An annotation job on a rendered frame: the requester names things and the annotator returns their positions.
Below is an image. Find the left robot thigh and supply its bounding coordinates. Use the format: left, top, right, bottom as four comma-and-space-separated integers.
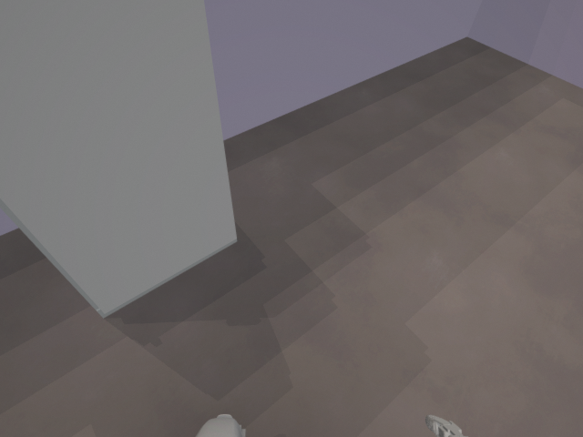
196, 417, 246, 437

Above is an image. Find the fridge door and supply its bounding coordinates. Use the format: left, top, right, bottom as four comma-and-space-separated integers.
0, 0, 237, 314

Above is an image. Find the right robot hand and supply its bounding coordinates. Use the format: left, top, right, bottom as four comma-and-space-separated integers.
425, 415, 468, 437

